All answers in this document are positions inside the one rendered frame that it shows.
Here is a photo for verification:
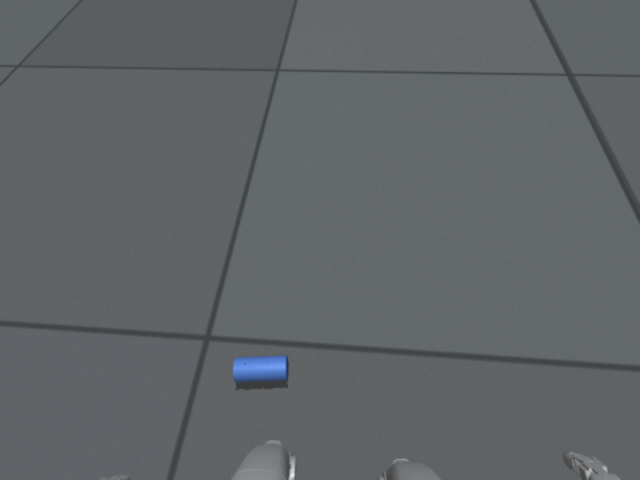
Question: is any can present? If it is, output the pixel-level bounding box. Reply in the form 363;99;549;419
233;355;288;382

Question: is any right robot hand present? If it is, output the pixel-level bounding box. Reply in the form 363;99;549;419
563;451;620;480

